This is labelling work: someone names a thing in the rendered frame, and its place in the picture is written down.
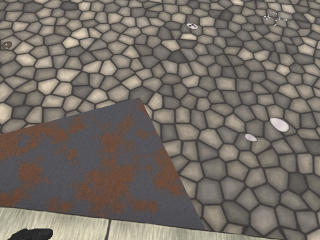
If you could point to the left robot hand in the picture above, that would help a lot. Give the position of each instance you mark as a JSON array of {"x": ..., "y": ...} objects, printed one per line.
[{"x": 32, "y": 234}]

